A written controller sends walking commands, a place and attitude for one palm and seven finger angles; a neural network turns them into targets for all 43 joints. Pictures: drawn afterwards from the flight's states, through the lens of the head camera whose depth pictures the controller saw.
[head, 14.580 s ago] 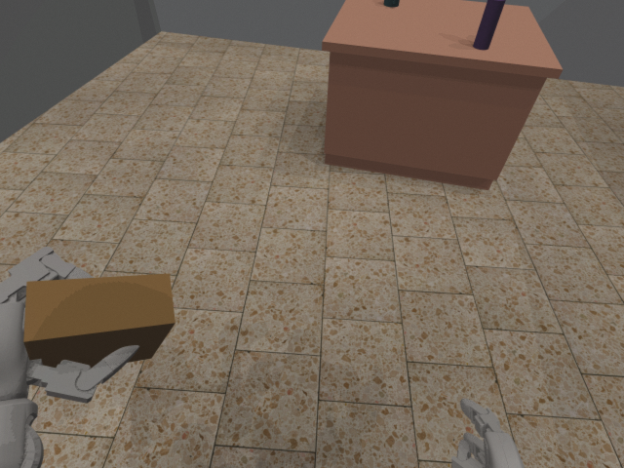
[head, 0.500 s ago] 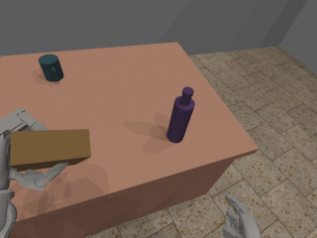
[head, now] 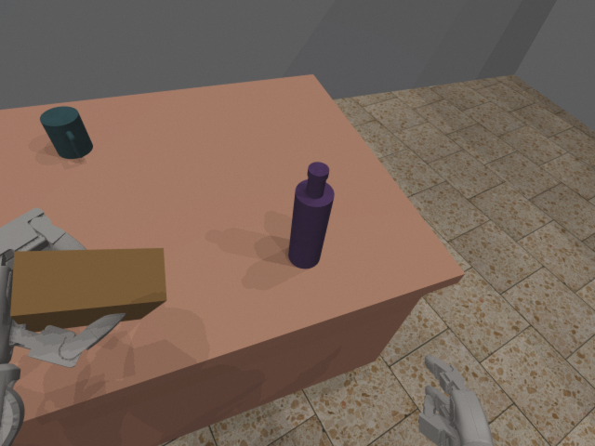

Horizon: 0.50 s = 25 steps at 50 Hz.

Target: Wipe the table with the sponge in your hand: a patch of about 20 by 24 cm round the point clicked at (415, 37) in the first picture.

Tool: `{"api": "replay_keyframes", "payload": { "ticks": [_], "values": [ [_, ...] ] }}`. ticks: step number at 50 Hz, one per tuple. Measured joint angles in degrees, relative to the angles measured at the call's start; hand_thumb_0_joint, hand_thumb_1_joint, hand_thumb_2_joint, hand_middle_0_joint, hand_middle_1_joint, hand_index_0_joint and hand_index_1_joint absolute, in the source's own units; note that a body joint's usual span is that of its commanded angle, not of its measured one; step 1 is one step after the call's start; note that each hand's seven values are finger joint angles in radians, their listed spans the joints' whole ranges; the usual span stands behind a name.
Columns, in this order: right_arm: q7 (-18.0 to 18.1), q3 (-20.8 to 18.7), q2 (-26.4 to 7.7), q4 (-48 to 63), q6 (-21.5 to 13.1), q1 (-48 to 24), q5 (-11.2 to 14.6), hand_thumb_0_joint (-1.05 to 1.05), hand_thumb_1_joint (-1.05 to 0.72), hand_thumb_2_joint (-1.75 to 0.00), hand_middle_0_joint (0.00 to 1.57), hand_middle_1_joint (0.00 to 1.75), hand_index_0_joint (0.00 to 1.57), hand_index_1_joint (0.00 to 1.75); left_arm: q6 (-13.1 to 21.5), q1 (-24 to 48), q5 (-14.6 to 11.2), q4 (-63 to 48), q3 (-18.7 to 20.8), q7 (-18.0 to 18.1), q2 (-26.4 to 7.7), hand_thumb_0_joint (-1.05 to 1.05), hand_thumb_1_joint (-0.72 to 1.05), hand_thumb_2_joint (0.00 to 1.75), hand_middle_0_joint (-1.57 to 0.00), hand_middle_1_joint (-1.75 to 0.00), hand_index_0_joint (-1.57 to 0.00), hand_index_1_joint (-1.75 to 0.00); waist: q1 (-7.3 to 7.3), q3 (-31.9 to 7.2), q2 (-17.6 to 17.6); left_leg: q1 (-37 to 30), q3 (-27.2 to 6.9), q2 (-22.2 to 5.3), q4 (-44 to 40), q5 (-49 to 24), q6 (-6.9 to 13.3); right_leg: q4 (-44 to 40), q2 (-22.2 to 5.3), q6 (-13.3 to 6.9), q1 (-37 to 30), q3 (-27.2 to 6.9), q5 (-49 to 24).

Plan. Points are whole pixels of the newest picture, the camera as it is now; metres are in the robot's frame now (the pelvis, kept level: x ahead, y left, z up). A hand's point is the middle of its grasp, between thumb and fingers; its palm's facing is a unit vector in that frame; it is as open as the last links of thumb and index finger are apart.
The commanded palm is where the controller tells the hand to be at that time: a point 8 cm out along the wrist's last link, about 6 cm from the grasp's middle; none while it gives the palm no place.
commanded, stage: come to a stop and stand still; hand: left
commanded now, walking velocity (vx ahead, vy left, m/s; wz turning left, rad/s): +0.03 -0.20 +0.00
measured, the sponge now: (111, 291) +0.23 +0.22 +0.14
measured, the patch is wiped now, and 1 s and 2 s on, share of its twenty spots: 0.00 0.00 0.00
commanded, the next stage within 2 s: look again from close up in 1.06 s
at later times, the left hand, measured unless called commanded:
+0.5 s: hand (38, 267) +0.22 +0.26 +0.19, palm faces +0.42 -0.77 -0.49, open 9.0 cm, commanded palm +0.14 +0.27 +0.17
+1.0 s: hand out of the picture +0.22 +0.33 +0.15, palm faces +0.43 -0.80 -0.41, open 9.0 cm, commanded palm +0.15 +0.33 +0.17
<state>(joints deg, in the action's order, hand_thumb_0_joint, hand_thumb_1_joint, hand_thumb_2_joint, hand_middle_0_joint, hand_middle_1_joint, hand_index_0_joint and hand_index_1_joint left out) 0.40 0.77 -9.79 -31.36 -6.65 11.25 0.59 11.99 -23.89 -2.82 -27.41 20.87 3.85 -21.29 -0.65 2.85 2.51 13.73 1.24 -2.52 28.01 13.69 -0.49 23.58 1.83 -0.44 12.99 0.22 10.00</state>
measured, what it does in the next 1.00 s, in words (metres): stands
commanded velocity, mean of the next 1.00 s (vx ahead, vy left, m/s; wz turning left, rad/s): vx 0.01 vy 0.00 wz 0.00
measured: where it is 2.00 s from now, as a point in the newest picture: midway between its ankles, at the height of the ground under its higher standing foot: outside the picture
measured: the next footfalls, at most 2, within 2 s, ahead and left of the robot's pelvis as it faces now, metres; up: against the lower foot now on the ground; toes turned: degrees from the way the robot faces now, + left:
none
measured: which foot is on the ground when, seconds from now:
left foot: down 0.00-1.00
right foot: down 0.00-1.00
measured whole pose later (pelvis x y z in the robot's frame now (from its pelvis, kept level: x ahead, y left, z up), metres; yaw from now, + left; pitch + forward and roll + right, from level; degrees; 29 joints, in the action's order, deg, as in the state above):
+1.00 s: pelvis +0.01 +0.04 -0.01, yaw +4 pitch +2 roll -1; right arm -3.8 1.9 -11.8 -34.6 -12.7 10.7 -1.0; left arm 16.7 -22.7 -3.5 -28.3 23.2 7.4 -28.9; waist -3.2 5.1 6.6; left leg 18.0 -0.2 3.6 30.6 14.8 3.1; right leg 29.7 -4.3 0.8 17.4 1.9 14.6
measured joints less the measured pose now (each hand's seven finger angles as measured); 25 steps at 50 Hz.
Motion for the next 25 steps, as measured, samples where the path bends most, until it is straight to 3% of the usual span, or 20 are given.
{"api": "replay_keyframes", "payload": {
  "ticks": [11, 21, 23, 25],
  "values": [
    [0.7, -0.6, -1.8, -0.5, 0.7, 0.8, 0.4, 0.01, -0.90, -0.90, 0.20, 0.30, 0.20, 0.30, -1.9, -2.2, -0.7, -0.1, -0.2, 0.5, 0.1, 0.00, -0.41, 1.06, -0.83, -1.41, -0.83, -1.42, 0.73, -1.0, -2.4, 1.5, -1.0, -1.8, 1.0, 0.1, -1.3, 0.2, 1.9, -1.8, 1.1, 0.9, -0.2],
    [2.1, -1.2, -3.6, -2.7, 0.6, 1.7, 0.6, 0.02, -0.91, -0.90, 0.20, 0.30, 0.20, 0.30, -3.2, -4.2, -0.3, 0.7, -0.9, 1.3, -0.2, 0.00, -0.41, 1.06, -0.83, -1.41, -0.83, -1.42, 0.68, -1.4, -3.3, 0.9, -1.3, -0.9, -0.5, -0.7, -1.0, -1.0, 0.9, -1.2, 0.3, 1.3, -0.6],
    [4.4, 0.3, -4.2, -0.5, 0.3, 4.0, 2.3, 0.02, -0.91, -0.90, 0.20, 0.30, 0.20, 0.30, -1.8, 2.0, 0.3, 2.4, -1.1, 0.4, -5.3, 0.00, -0.41, 1.06, -0.83, -1.41, -0.84, -1.42, -0.54, -1.0, -2.9, 2.2, -2.5, -0.1, 0.8, -0.5, -0.6, 1.0, 0.1, -0.5, 1.3, 2.5, 0.6],
    [4.0, 1.3, -4.0, -1.2, -0.9, 4.2, 1.3, 0.02, -0.91, -0.90, 0.19, 0.30, 0.20, 0.30, 0.8, 8.2, 0.9, 5.6, 1.7, 0.8, -9.1, 0.00, -0.42, 1.06, -0.83, -1.41, -0.84, -1.42, -1.21, -0.8, -2.1, 3.3, -3.0, 0.4, 2.0, -0.1, -0.7, 2.8, -0.4, -1.1, 2.5, 3.1, 1.5]
  ]
}}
